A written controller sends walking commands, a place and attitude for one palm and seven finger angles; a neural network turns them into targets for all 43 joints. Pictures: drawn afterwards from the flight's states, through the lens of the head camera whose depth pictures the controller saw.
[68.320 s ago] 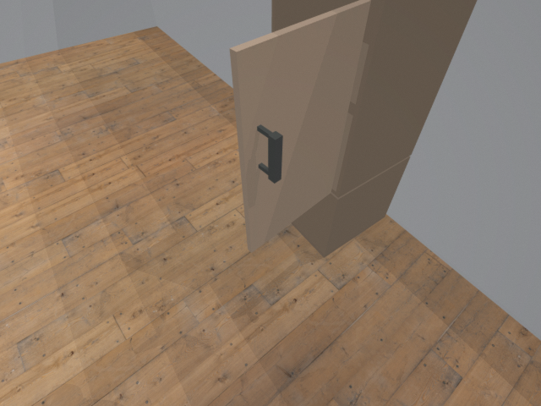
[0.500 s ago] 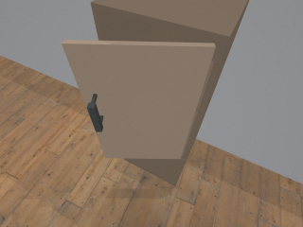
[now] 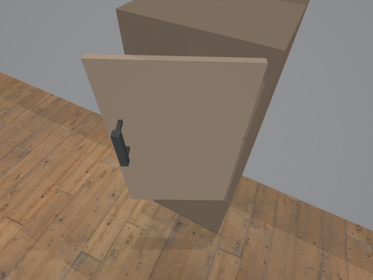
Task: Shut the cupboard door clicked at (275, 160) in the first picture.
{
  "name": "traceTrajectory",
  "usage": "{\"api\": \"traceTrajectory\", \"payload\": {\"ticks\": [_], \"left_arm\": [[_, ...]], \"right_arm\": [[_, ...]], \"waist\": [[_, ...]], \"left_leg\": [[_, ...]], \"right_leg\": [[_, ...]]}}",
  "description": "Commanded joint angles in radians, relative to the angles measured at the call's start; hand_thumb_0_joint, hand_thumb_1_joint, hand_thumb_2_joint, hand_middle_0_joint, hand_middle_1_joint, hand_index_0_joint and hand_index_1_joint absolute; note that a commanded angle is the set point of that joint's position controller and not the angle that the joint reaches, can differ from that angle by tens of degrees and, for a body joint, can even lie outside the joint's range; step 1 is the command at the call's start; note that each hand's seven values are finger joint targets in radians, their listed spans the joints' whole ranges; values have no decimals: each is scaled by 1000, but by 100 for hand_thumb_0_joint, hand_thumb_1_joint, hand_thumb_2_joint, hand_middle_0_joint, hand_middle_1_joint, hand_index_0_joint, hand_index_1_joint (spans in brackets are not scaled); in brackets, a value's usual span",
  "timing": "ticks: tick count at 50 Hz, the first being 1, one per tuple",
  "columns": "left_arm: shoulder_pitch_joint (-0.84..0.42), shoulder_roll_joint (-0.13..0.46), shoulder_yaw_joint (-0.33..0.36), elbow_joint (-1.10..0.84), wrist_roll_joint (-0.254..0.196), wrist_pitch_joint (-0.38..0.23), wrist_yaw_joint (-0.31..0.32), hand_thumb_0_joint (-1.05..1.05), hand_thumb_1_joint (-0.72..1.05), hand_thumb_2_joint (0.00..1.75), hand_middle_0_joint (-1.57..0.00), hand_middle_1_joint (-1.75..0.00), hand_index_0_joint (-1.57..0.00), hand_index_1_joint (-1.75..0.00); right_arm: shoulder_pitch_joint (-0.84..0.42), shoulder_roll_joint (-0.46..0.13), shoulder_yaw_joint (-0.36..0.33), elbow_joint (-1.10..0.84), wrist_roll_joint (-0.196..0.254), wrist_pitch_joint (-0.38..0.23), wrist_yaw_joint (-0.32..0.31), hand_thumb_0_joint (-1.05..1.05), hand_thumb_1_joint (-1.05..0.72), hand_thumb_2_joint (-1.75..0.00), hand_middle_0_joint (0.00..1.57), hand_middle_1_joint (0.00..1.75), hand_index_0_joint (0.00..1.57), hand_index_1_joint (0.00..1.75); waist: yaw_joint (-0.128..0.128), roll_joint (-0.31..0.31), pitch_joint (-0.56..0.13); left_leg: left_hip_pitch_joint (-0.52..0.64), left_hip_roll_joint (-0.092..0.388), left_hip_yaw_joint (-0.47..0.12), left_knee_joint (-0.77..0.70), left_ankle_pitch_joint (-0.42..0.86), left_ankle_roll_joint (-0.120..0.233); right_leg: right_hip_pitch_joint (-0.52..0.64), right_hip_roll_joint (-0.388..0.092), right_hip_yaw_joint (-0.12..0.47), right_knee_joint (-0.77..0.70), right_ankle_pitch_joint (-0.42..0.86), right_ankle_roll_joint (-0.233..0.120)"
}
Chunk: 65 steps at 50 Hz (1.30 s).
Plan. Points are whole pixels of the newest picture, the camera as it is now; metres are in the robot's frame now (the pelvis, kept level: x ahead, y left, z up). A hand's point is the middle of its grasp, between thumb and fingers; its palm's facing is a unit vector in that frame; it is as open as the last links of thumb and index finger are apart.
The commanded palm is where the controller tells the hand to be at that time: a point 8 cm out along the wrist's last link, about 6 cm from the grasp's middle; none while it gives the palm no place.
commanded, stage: look again from close up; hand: left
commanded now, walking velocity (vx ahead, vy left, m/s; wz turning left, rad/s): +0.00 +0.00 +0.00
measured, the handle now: (122, 143) +0.42 +0.20 +0.03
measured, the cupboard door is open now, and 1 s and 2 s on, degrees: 27 27 27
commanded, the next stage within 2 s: raise the hand and make a fist in 0.42 s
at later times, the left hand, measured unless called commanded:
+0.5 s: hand out of the picture -0.01 +0.16 -0.18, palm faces +0.02 -0.98 -0.17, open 7.4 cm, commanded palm none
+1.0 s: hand out of the picture +0.12 +0.16 -0.06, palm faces +0.18 -0.98 -0.03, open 5.9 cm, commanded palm +0.11 +0.21 -0.04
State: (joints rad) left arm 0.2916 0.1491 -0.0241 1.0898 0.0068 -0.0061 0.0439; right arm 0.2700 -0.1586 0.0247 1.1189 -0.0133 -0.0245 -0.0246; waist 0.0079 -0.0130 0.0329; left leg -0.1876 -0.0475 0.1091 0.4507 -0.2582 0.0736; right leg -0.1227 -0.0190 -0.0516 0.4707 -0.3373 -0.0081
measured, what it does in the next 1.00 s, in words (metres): lowers itself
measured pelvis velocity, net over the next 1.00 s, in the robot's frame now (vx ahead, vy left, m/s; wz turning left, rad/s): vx -0.04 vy -0.04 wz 0.08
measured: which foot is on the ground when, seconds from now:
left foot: down 0.00-1.00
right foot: down 0.00-1.00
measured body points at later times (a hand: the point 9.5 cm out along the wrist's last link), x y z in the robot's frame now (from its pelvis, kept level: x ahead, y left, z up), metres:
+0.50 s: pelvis +0.00 +0.00 +0.00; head +0.02 +0.01 +0.45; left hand -0.01 +0.22 -0.16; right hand +0.01 -0.23 -0.15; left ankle -0.01 +0.07 -0.74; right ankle -0.05 -0.11 -0.74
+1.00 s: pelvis -0.04 -0.04 -0.09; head +0.00 -0.03 +0.35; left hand +0.10 +0.21 -0.06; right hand +0.21 -0.26 -0.12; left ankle -0.01 +0.07 -0.74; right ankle +0.00 -0.10 -0.74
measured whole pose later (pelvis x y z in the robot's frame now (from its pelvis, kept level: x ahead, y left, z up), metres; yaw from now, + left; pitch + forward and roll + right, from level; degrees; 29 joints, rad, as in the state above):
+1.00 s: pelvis -0.04 -0.04 -0.09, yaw +5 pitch +12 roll +0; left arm 0.53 0.21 0.10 0.03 -0.24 -0.48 -0.19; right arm 0.17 -0.27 -0.05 0.46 0.02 -0.25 -0.01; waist 0.04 -0.03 -0.15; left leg -0.88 -0.02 0.00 1.18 -0.50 0.02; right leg -0.86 0.03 -0.13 1.16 -0.52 -0.10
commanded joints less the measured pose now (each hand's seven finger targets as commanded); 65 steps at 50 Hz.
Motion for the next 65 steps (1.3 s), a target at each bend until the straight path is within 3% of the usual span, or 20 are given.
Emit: {"api": "traceTrajectory", "payload": {"ticks": [1,25,26,27,28,29,30,31,32,33,35,37,38,41,43,45,50,53,59,65], "left_arm": [[78,95,17,-12,3,-12,4,0,90,90,-20,-30,-20,-30],[86,97,16,11,4,-13,3,0,90,90,-20,-30,-20,-30],[121,100,16,24,24,-38,39,0,90,90,-20,-30,-20,-30],[-727,603,357,-1625,-105,-291,71,0,90,90,-20,-30,-20,-30],[-46,181,16,-1346,-122,-230,91,0,90,90,-22,-32,-22,-32],[177,-27,-41,-1266,-160,-92,100,0,90,90,-24,-34,-24,-34],[103,-43,-75,-1184,-155,-77,96,0,90,90,-25,-36,-25,-36],[36,-73,-96,-1174,-161,-106,73,0,90,90,-27,-38,-27,-38],[16,-25,-34,-1092,-155,-157,53,0,90,90,-29,-40,-29,-40],[123,-14,24,-977,-165,-223,18,0,90,90,-31,-42,-31,-42],[273,5,107,-861,-208,-380,-99,0,90,90,-35,-46,-35,-46],[311,23,146,-857,-261,-558,-255,0,90,90,-38,-50,-38,-50],[318,55,169,-856,-267,-620,-318,0,90,90,-40,-52,-40,-52],[276,164,236,-999,-273,-570,-351,0,90,90,-46,-58,-46,-58],[178,179,232,-1160,-286,-523,-304,0,90,90,-49,-62,-49,-62],[69,211,245,-1346,-281,-543,-244,0,90,90,-53,-66,-53,-66],[-42,172,137,-1472,-268,-655,-235,0,90,90,-62,-76,-62,-76],[33,172,111,-1377,-275,-594,-305,0,90,90,-68,-82,-68,-82],[156,238,260,-1341,-303,-358,-318,0,90,90,-79,-94,-79,-94],[163,174,235,-1382,-300,-412,-244,0,90,90,-90,-106,-90,-106]], "right_arm": [[44,-89,-15,-17,4,-15,-9,0,-90,-90,20,30,20,30],[33,-93,-20,6,5,-15,-14,0,-90,-90,20,30,20,30],[0,-129,-23,-62,14,-17,-5,0,-90,-90,20,30,20,30],[140,-341,-70,-348,48,-209,-82,0,-90,-90,20,30,20,30],[56,-223,-3,-337,85,-309,-101,0,-90,-90,20,30,20,30],[13,-174,-32,-350,60,-342,-82,0,-90,-90,20,30,20,30],[7,-172,-41,-344,60,-357,-46,0,-90,-90,20,30,20,30],[-1,-197,-71,-391,54,-362,-18,0,-90,-90,20,30,20,30],[-16,-216,-83,-428,36,-368,-2,0,-90,-90,20,30,20,30],[-35,-220,-89,-462,27,-362,9,0,-90,-90,20,30,20,30],[-73,-220,-92,-532,21,-348,34,0,-90,-90,20,30,20,30],[-115,-214,-105,-584,15,-324,39,0,-90,-90,20,30,20,30],[-127,-212,-114,-622,22,-312,43,0,-90,-90,20,30,20,30],[-191,-217,-113,-760,48,-263,47,0,-90,-90,20,30,20,30],[-192,-211,-103,-807,51,-252,32,0,-90,-90,20,30,20,30],[-151,-198,-101,-818,44,-252,17,0,-90,-90,20,30,20,30],[-98,-199,-78,-750,33,-293,-6,0,-90,-90,20,30,20,30],[-84,-213,-70,-736,42,-296,-17,0,-90,-90,20,30,20,30],[-103,-185,-63,-773,61,-235,-34,0,-90,-90,20,30,20,30],[-90,-174,-60,-767,38,-231,-29,0,-90,-90,20,30,20,30]], "waist": [[1,15,39],[1,8,20],[-2,41,35],[-189,123,-380],[-73,440,-503],[-41,366,-410],[-55,140,-210],[-78,82,-48],[-82,-11,5],[-55,-138,-4],[5,-213,-105],[28,-365,-127],[37,-334,-137],[85,-26,-189],[65,44,-238],[29,43,-319],[-75,53,-308],[-73,56,-310],[20,20,-384],[10,-2,-342]], "left_leg": [[23,151,-155,-94,223,-9],[62,159,-145,-94,290,-12],[19,177,-150,89,581,-42],[406,138,-205,71,713,-56],[555,167,-239,37,753,-81],[345,149,-242,-58,695,-128],[125,146,-225,-58,548,-116],[-3,128,-223,5,382,-106],[-123,97,-225,84,186,-104],[-241,66,-207,172,27,-99],[-406,23,-162,296,-37,-101],[-618,-2,-125,453,-94,-98],[-694,-8,-113,492,-153,-98],[-718,-22,-80,502,-211,-71],[-678,-7,-91,506,-238,-54],[-677,9,-108,563,-233,-42],[-659,36,-153,651,-179,-31],[-673,39,-156,649,-165,-28],[-643,35,-151,571,-65,-34],[-586,41,-168,509,-6,-44]], "right_leg": [[-64,-86,93,-84,184,-32],[-42,-96,94,-104,256,-27],[-96,-115,112,-80,492,-6],[-207,19,-44,185,495,9],[-301,58,-31,338,55,-7],[-293,50,-35,400,-49,-11],[-365,20,-11,375,-35,-5],[-406,12,-23,284,-40,-11],[-437,8,-37,206,-23,-19],[-469,7,-42,148,-26,-23],[-499,-5,-12,222,-89,-39],[-512,-41,128,295,-52,-15],[-511,-52,177,319,-119,-15],[-504,-41,222,327,-314,-36],[-553,-24,212,327,-402,-36],[-567,-22,251,324,-406,-18],[-666,3,213,373,-252,-8],[-644,3,198,369,-213,4],[-439,-14,195,337,-66,25],[-465,7,101,388,67,7]]}}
